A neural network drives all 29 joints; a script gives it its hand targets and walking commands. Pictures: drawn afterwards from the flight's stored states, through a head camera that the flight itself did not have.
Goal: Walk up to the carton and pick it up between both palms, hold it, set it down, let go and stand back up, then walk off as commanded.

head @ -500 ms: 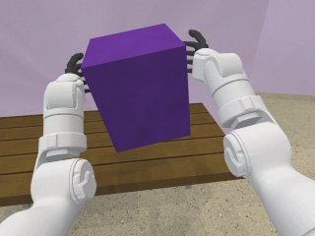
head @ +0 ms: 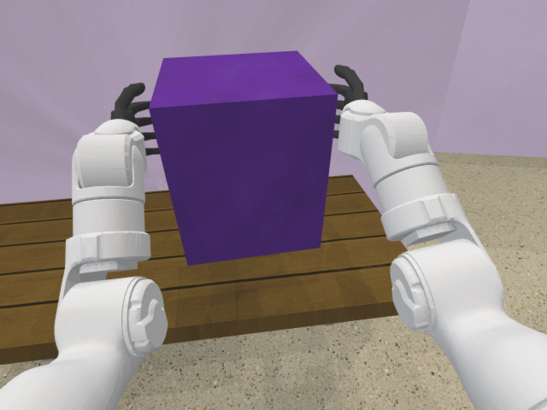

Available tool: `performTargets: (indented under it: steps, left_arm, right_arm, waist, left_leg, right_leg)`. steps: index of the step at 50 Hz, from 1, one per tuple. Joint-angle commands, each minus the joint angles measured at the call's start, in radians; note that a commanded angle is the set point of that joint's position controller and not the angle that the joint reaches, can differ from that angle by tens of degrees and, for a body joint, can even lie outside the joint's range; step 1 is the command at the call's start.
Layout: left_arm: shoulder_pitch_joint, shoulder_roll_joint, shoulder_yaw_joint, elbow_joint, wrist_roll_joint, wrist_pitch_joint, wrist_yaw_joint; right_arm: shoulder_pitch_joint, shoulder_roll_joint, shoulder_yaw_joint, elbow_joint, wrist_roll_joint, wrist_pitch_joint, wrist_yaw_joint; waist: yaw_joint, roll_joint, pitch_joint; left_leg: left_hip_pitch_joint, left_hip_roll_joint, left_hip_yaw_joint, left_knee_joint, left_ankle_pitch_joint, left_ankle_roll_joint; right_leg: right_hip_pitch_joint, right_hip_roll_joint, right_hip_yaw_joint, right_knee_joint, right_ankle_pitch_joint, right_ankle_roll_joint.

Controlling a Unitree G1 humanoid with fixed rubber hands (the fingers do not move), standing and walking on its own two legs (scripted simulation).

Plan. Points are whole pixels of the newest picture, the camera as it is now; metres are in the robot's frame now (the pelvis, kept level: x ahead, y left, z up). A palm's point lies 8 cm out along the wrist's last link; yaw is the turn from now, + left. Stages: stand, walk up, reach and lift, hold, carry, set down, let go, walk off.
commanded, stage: hold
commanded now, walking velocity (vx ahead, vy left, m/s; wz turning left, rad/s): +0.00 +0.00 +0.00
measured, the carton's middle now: (243, 155) +0.42 +0.02 +0.26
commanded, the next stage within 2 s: none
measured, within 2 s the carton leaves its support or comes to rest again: neither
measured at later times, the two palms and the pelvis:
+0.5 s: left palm (106, 154) +0.32 +0.18 +0.31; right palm (347, 100) +0.32 -0.11 +0.37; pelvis -0.03 +0.01 +0.00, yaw +0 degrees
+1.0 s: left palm (136, 140) +0.37 +0.16 +0.31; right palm (348, 123) +0.38 -0.14 +0.32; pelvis +0.01 +0.00 +0.00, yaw +0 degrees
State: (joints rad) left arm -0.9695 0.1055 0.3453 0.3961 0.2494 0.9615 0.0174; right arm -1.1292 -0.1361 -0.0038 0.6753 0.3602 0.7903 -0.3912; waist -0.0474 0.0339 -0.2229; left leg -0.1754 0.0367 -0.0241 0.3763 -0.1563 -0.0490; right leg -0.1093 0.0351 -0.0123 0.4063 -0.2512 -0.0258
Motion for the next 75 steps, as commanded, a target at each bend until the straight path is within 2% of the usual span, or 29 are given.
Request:
performTargets:
  steps: [1,6,9,12,14,16,21,22,23,26,30,33,36,37,39,45,47,48,50,52,53,54,58,60,61,62,70,73,75]
  left_arm:
    - [-0.773,-0.522,-0.281,-0.182,-0.194,-0.089,-0.22]
    - [-0.852,-0.519,-0.25,-0.137,-0.162,-0.102,-0.22]
    - [-0.833,-0.509,-0.235,-0.103,-0.161,-0.107,-0.218]
    - [-0.911,-0.52,-0.202,-0.013,-0.16,-0.13,-0.219]
    - [-0.932,-0.521,-0.23,0.008,-0.166,-0.138,-0.221]
    - [-0.91,-0.528,-0.241,0.094,-0.172,-0.127,-0.228]
    - [-1.084,-0.528,-0.258,0.03,-0.208,-0.183,-0.207]
    - [-1.145,-0.538,-0.288,0.007,-0.218,-0.192,-0.203]
    - [-1.118,-0.514,-0.25,0.035,-0.205,-0.194,-0.195]
    - [-1.156,-0.511,-0.272,0.036,-0.221,-0.214,-0.172]
    - [-1.136,-0.535,-0.29,0.055,-0.24,-0.229,-0.156]
    - [-1.057,-0.534,-0.295,0.036,-0.241,-0.218,-0.146]
    - [-0.986,-0.525,-0.298,0.014,-0.229,-0.204,-0.163]
    - [-0.968,-0.527,-0.291,0.02,-0.214,-0.196,-0.168]
    - [-0.914,-0.527,-0.333,-0.103,-0.232,-0.191,-0.169]
    - [-0.856,-0.484,-0.306,-0.228,-0.27,-0.154,-0.176]
    - [-0.781,-0.502,-0.321,-0.275,-0.241,-0.122,-0.176]
    - [-0.811,-0.502,-0.335,-0.327,-0.253,-0.124,-0.176]
    - [-0.759,-0.507,-0.325,-0.386,-0.245,-0.104,-0.172]
    - [-0.654,-0.469,-0.28,-0.35,-0.21,-0.079,-0.183]
    - [-0.667,-0.502,-0.29,-0.274,-0.214,-0.064,-0.188]
    - [-0.625,-0.495,-0.296,-0.308,-0.193,-0.055,-0.199]
    - [-0.598,-0.488,-0.248,-0.208,-0.145,-0.035,-0.243]
    - [-0.587,-0.495,-0.301,-0.334,-0.181,-0.042,-0.25]
    - [-0.676,-0.481,-0.263,-0.268,-0.156,-0.049,-0.248]
    - [-0.65,-0.519,-0.308,-0.334,-0.182,-0.053,-0.248]
    - [-0.847,-0.539,-0.321,-0.263,-0.209,-0.093,-0.215]
    - [-0.923,-0.55,-0.293,-0.122,-0.194,-0.113,-0.218]
    - [-0.92,-0.543,-0.252,-0.019,-0.188,-0.121,-0.214]
  right_arm:
    - [-0.732,0.565,0.229,-0.277,0.252,-0.013,0.181]
    - [-0.732,0.585,0.186,-0.173,0.209,-0.019,0.205]
    - [-0.758,0.603,0.195,-0.165,0.21,-0.024,0.215]
    - [-0.796,0.605,0.135,-0.075,0.153,-0.036,0.231]
    - [-0.766,0.578,0.08,0.009,0.114,-0.037,0.242]
    - [-0.8,0.554,0.052,-0.007,0.098,-0.05,0.249]
    - [-0.768,0.588,0.001,0.149,0.086,-0.056,0.277]
    - [-0.777,0.593,-0.018,0.183,0.075,-0.063,0.286]
    - [-0.787,0.593,-0.016,0.166,0.077,-0.066,0.285]
    - [-0.811,0.62,-0.03,0.2,0.078,-0.096,0.302]
    - [-0.763,0.621,-0.043,0.221,0.055,-0.118,0.288]
    - [-0.783,0.613,0.023,0.117,0.098,-0.126,0.272]
    - [-0.693,0.6,0.049,0.11,0.131,-0.106,0.246]
    - [-0.745,0.606,0.069,0.084,0.151,-0.107,0.242]
    - [-0.668,0.598,0.13,-0.02,0.2,-0.085,0.218]
    - [-0.697,0.596,0.199,-0.262,0.282,-0.062,0.165]
    - [-0.728,0.599,0.254,-0.347,0.317,-0.051,0.16]
    - [-0.72,0.598,0.257,-0.375,0.314,-0.049,0.155]
    - [-0.703,0.583,0.299,-0.421,0.345,-0.033,0.155]
    - [-0.692,0.589,0.354,-0.5,0.346,-0.026,0.148]
    - [-0.72,0.545,0.301,-0.456,0.318,-0.018,0.153]
    - [-0.674,0.539,0.304,-0.44,0.304,-0.007,0.153]
    - [-0.646,0.522,0.271,-0.361,0.263,0.021,0.159]
    - [-0.612,0.548,0.292,-0.432,0.277,0.017,0.15]
    - [-0.638,0.523,0.24,-0.339,0.255,0.026,0.158]
    - [-0.623,0.549,0.285,-0.412,0.286,0.019,0.163]
    - [-0.685,0.579,0.226,-0.247,0.235,-0.004,0.21]
    - [-0.739,0.595,0.142,-0.091,0.156,-0.015,0.237]
    - [-0.788,0.579,0.113,-0.071,0.128,-0.034,0.251]
  waist:
    - [-0.086,-0.025,-0.29]
    - [-0.068,0.002,-0.238]
    - [-0.048,-0.044,-0.254]
    - [-0.047,-0.051,-0.182]
    - [-0.085,-0.031,-0.137]
    - [-0.096,-0.039,-0.11]
    - [-0.116,0.005,-0.115]
    - [-0.115,0.062,-0.106]
    - [-0.088,0.01,-0.136]
    - [-0.084,0.043,-0.152]
    - [-0.11,0.051,-0.146]
    - [-0.064,0.015,-0.205]
    - [-0.104,0.026,-0.225]
    - [-0.078,0.002,-0.211]
    - [-0.098,0.008,-0.304]
    - [-0.112,-0.028,-0.414]
    - [-0.071,0.0,-0.457]
    - [-0.099,0.023,-0.484]
    - [-0.076,0.04,-0.493]
    - [-0.043,-0.037,-0.478]
    - [-0.06,-0.017,-0.418]
    - [-0.092,-0.011,-0.405]
    - [-0.083,-0.038,-0.284]
    - [-0.1,-0.037,-0.37]
    - [-0.113,-0.017,-0.287]
    - [-0.097,-0.019,-0.342]
    - [-0.081,0.014,-0.308]
    - [-0.087,0.021,-0.171]
    - [-0.071,-0.057,-0.162]
  left_leg:
    - [0.152,-0.098,-0.005,-0.021,0.167,-0.016]
    - [0.131,-0.079,-0.001,-0.054,0.068,-0.007]
    - [0.137,-0.079,0.01,-0.054,0.06,0.014]
    - [0.114,-0.062,0.009,-0.094,-0.059,0.027]
    - [0.09,-0.053,0.005,-0.092,-0.11,0.015]
    - [0.064,-0.048,0.008,-0.106,-0.147,0.027]
    - [-0.03,-0.031,-0.012,-0.141,-0.276,0.018]
    - [-0.04,-0.015,-0.01,-0.151,-0.28,-0.001]
    - [-0.05,-0.03,-0.008,-0.138,-0.268,0.009]
    - [-0.053,-0.029,-0.016,-0.13,-0.261,0.007]
    - [-0.001,-0.048,-0.007,-0.094,-0.176,-0.01]
    - [0.05,-0.057,-0.002,-0.07,-0.087,-0.002]
    - [0.116,-0.059,0.0,-0.046,0.027,-0.015]
    - [0.085,-0.066,-0.004,-0.055,0.004,-0.013]
    - [0.139,-0.078,-0.006,-0.02,0.168,-0.024]
    - [0.149,-0.117,-0.013,0.027,0.271,-0.029]
    - [0.153,-0.132,-0.011,0.02,0.282,-0.025]
    - [0.175,-0.128,-0.009,0.038,0.312,-0.039]
    - [0.183,-0.128,-0.018,0.045,0.364,-0.045]
    - [0.196,-0.134,-0.009,0.049,0.412,-0.023]
    - [0.166,-0.131,-0.018,0.007,0.265,-0.03]
    - [0.187,-0.128,-0.015,0.006,0.268,-0.025]
    - [0.178,-0.109,-0.01,-0.041,0.19,-0.018]
    - [0.197,-0.115,-0.003,-0.017,0.27,-0.025]
    - [0.176,-0.106,-0.01,-0.037,0.15,-0.028]
    - [0.205,-0.095,-0.004,-0.011,0.274,-0.035]
    - [0.159,-0.071,-0.009,-0.039,0.115,-0.014]
    - [0.104,-0.043,-0.009,-0.084,-0.059,-0.011]
    - [0.083,-0.036,0.005,-0.098,-0.121,0.011]
  right_leg:
    - [0.128,0.036,0.035,-0.102,0.524,0.109]
    - [0.066,0.032,0.036,-0.12,0.31,0.089]
    - [0.053,0.021,0.051,-0.139,0.292,0.092]
    - [-0.044,0.023,0.046,-0.177,0.027,0.081]
    - [-0.073,0.036,0.041,-0.181,-0.053,0.055]
    - [-0.091,0.044,0.04,-0.188,-0.095,0.046]
    - [-0.072,0.043,0.048,-0.158,-0.16,0.029]
    - [-0.088,0.044,0.039,-0.131,-0.122,0.027]
    - [-0.063,0.048,0.047,-0.148,-0.149,0.032]
    - [-0.085,0.039,0.046,-0.144,-0.125,0.028]
    - [-0.082,0.021,0.048,-0.159,-0.031,0.032]
    - [-0.07,0.024,0.047,-0.176,0.027,0.045]
    - [-0.005,0.03,0.038,-0.155,0.209,0.055]
    - [0.002,0.023,0.039,-0.156,0.191,0.065]
    - [0.086,0.043,0.033,-0.117,0.415,0.072]
    - [0.211,0.025,0.038,-0.066,0.75,0.131]
    - [0.248,0.033,0.037,-0.052,0.802,0.135]
    - [0.243,0.04,0.034,-0.04,0.813,0.139]
    - [0.279,0.039,0.031,-0.016,0.892,0.136]
    - [0.313,0.049,0.02,-0.012,0.978,0.149]
    - [0.232,0.044,0.017,-0.036,0.799,0.144]
    - [0.255,0.043,0.014,-0.036,0.811,0.138]
    - [0.185,0.039,0.011,-0.069,0.667,0.128]
    - [0.251,0.037,0.026,-0.048,0.794,0.139]
    - [0.178,0.026,0.026,-0.072,0.629,0.137]
    - [0.201,0.044,0.025,-0.057,0.715,0.128]
    - [0.063,0.047,0.032,-0.101,0.329,0.082]
    - [-0.062,0.043,0.029,-0.144,0.03,0.043]
    - [-0.067,0.036,0.052,-0.178,-0.09,0.052]
